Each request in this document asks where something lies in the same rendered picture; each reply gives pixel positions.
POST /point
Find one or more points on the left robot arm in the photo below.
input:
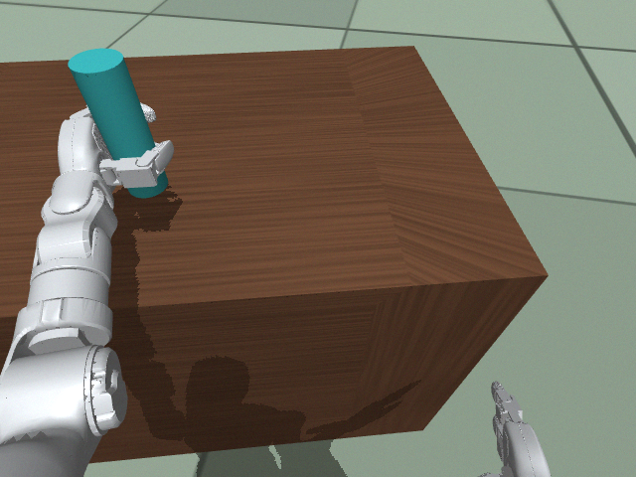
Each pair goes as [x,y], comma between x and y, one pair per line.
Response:
[60,389]

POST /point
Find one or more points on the right robot hand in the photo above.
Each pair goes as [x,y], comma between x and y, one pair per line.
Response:
[517,443]

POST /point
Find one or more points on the left robot hand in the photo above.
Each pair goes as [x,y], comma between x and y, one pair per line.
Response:
[81,147]

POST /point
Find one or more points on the can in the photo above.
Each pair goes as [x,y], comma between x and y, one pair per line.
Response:
[108,91]

